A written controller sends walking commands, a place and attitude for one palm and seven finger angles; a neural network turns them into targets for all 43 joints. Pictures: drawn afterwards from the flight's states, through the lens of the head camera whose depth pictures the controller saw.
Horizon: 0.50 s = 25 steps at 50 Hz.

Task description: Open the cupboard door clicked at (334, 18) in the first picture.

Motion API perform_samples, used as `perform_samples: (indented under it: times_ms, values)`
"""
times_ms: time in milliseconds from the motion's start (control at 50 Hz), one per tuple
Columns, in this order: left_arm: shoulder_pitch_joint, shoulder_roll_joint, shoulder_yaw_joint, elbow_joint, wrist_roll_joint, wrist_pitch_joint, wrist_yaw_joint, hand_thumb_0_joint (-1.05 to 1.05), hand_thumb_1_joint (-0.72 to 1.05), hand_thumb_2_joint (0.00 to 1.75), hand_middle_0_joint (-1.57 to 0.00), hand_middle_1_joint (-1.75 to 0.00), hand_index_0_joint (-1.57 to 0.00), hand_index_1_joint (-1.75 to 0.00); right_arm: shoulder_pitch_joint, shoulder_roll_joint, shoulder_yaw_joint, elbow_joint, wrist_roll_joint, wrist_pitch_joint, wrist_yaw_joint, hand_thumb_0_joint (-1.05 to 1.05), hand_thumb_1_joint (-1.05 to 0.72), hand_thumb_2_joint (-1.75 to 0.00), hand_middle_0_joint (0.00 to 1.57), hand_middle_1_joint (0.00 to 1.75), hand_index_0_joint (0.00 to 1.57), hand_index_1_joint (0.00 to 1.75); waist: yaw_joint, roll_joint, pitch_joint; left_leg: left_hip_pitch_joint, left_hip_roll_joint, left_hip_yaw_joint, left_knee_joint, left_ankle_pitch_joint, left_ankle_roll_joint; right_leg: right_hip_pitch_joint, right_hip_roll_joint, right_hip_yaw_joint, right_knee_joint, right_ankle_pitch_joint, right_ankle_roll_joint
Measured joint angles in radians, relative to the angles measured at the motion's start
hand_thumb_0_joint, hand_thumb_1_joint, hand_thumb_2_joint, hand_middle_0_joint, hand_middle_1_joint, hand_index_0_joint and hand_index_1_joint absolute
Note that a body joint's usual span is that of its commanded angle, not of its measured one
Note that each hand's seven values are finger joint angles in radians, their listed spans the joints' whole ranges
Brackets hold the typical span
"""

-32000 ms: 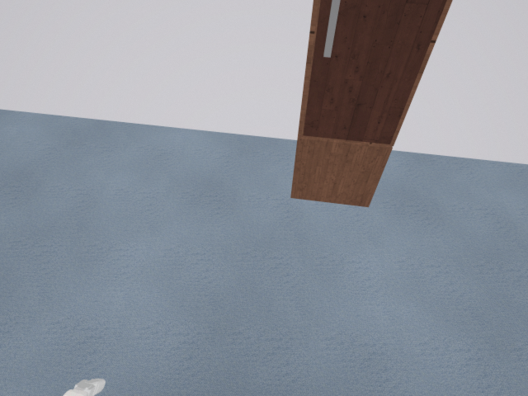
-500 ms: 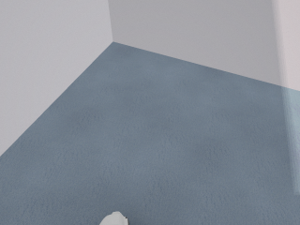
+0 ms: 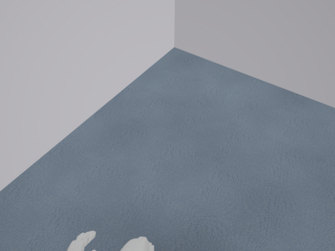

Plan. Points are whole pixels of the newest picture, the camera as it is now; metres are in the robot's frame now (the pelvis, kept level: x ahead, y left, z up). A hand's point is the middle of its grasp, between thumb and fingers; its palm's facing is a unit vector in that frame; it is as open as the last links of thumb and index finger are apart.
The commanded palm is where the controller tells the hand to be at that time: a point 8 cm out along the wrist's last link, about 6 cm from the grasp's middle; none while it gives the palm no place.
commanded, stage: turn to face it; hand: left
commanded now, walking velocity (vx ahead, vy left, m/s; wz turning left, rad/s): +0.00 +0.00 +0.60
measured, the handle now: out of the picture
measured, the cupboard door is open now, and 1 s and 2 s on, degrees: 50 50 50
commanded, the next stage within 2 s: none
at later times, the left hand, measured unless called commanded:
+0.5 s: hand out of the picture +0.07 +0.23 -0.16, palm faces +0.35 -0.90 -0.27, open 7.4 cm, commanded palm none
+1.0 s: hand out of the picture -0.01 +0.18 -0.19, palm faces +0.64 -0.74 -0.22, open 7.4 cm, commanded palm none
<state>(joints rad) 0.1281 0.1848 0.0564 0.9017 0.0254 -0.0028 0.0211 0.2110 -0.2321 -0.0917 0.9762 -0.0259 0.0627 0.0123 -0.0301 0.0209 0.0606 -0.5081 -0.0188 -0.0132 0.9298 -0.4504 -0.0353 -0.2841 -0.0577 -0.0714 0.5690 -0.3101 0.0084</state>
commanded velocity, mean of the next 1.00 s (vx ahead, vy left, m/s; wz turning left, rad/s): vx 0.00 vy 0.00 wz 0.60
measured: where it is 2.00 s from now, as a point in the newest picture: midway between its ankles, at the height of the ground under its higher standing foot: outside the picture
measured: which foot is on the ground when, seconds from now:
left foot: up 0.00-0.24, down 0.26-0.60, up 0.62-0.92, down 0.94-1.00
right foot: down 0.00-0.26, up 0.28-0.58, down 0.60-0.94, up 0.96-1.00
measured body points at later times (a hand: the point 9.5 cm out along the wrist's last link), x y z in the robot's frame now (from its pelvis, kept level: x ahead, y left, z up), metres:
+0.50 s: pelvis +0.05 -0.01 +0.00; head +0.10 +0.02 +0.45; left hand +0.05 +0.28 -0.14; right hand +0.23 -0.22 -0.13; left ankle +0.03 +0.12 -0.73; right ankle +0.10 -0.15 -0.69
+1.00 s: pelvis +0.07 -0.02 -0.01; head +0.10 +0.04 +0.44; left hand -0.05 +0.22 -0.17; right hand +0.32 -0.15 -0.13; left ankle +0.01 +0.06 -0.73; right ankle +0.13 -0.15 -0.70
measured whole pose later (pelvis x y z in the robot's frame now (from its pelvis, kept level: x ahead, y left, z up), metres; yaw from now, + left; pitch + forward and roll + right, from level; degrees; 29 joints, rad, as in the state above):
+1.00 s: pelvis +0.07 -0.02 -0.01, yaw +39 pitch +1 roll +0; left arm 0.20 0.24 0.06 0.91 0.02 0.05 0.02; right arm 0.11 -0.22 -0.06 0.89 -0.02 0.03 0.03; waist 0.01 -0.06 0.12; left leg -0.34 0.01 0.07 0.64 -0.31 0.03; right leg -0.40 -0.14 -0.12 0.94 -0.53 0.08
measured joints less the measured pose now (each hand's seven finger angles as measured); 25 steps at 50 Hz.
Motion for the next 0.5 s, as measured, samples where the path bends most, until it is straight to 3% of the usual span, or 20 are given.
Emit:
perform_samples:
  times_ms: [40, 80, 200, 240, 260, 300, 360, 420, 500]
  values:
    - [0.019, 0.003, -0.003, 0.002, -0.001, 0.001, 0.004, 0.0, 0.9, 0.9, -0.2, -0.3, -0.2, -0.3, -0.01, -0.009, -0.003, -0.006, 0.002, 0.006, 0.005, 0.0, -0.91, -0.9, 0.2, 0.3, 0.2, 0.3, -0.002, -0.011, 0.004, -0.026, 0.017, 0.037, 0.125, -0.003, -0.017, 0.035, -0.018, -0.027, -0.028, -0.003, -0.002]
    - [0.035, 0.009, -0.005, 0.007, -0.001, 0.0, 0.005, 0.0, 0.9, 0.9, -0.2, -0.3, -0.2, -0.3, -0.021, -0.012, -0.001, -0.015, 0.005, 0.008, 0.008, 0.0, -0.91, -0.9, 0.2, 0.3, 0.2, 0.3, -0.001, -0.03, 0.01, -0.017, 0.034, 0.067, 0.124, -0.002, -0.029, 0.065, -0.037, -0.053, -0.053, -0.004, -0.001]
    - [0.076, 0.031, -0.009, 0.017, 0.002, -0.004, -0.002, 0.0, 0.9, 0.9, -0.2, -0.3, -0.2, -0.3, -0.086, -0.02, 0.015, -0.05, 0.01, 0.004, 0.018, 0.0, -0.91, -0.9, 0.2, 0.3, 0.2, 0.3, 0.023, -0.069, 0.044, 0.084, 0.049, 0.121, -0.148, 0.031, -0.023, 0.098, -0.085, -0.134, -0.03, -0.05, 0.018]
    - [0.096, 0.043, -0.006, 0.02, -0.003, -0.001, -0.006, 0.0, 0.9, 0.9, -0.2, -0.3, -0.2, -0.3, -0.103, -0.026, 0.021, -0.071, 0.007, -0.007, 0.021, 0.0, -0.91, -0.9, 0.2, 0.3, 0.2, 0.3, 0.029, -0.077, 0.048, 0.144, 0.041, 0.14, -0.289, 0.137, -0.007, 0.081, -0.105, -0.155, 0.039, -0.091, 0.031]
    - [0.111, 0.045, -0.004, 0.019, -0.007, 0.005, -0.009, 0.0, 0.9, 0.9, -0.2, -0.3, -0.2, -0.3, -0.106, -0.037, 0.023, -0.087, 0.003, -0.018, 0.023, 0.0, -0.91, -0.9, 0.2, 0.3, 0.2, 0.3, 0.029, -0.061, 0.039, 0.163, 0.051, 0.129, -0.337, 0.226, 0.026, 0.044, -0.105, -0.159, 0.119, -0.111, 0.042]
    - [0.102, 0.068, 0.002, 0.026, -0.01, 0.031, -0.007, 0.01, 0.9, 0.9, -0.2, -0.3, -0.2, -0.3, -0.122, -0.029, 0.024, -0.099, 0.003, -0.036, 0.017, 0.0, -0.91, -0.9, 0.2, 0.3, 0.2, 0.3, 0.032, -0.076, 0.05, 0.134, 0.039, 0.115, -0.273, 0.175, 0.064, -0.056, -0.096, -0.074, 0.349, -0.226, 0.064]
    - [0.075, 0.087, 0.014, 0.035, -0.01, 0.057, 0.0, 0.01, 0.9, 0.9, -0.2, -0.3, -0.2, -0.3, -0.113, -0.017, 0.032, -0.109, 0.001, -0.044, 0.002, 0.0, -0.91, -0.9, 0.2, 0.3, 0.2, 0.3, 0.038, -0.072, 0.05, 0.14, 0.035, 0.08, -0.277, 0.138, 0.065, -0.166, -0.053, 0.01, 0.542, -0.228, 0.08]
    - [0.046, 0.088, 0.02, 0.017, -0.009, 0.059, -0.007, 0.01, 0.91, 0.9, -0.2, -0.3, -0.2, -0.3, -0.097, -0.01, 0.037, -0.101, -0.002, -0.04, -0.004, 0.0, -0.91, -0.9, 0.2, 0.3, 0.2, 0.3, 0.043, -0.054, 0.049, 0.167, 0.032, 0.038, -0.336, 0.174, 0.048, -0.207, -0.035, 0.045, 0.527, -0.162, 0.085]
    - [0.022, 0.079, 0.017, -0.015, -0.01, 0.049, -0.013, 0.01, 0.91, 0.9, -0.2, -0.3, -0.2, -0.3, -0.076, -0.003, 0.036, -0.085, -0.006, -0.027, 0.0, 0.0, -0.91, -0.9, 0.2, 0.3, 0.21, 0.3, 0.038, -0.026, 0.041, 0.183, 0.03, -0.019, -0.377, 0.198, 0.035, -0.179, -0.013, 0.06, 0.354, -0.127, 0.081]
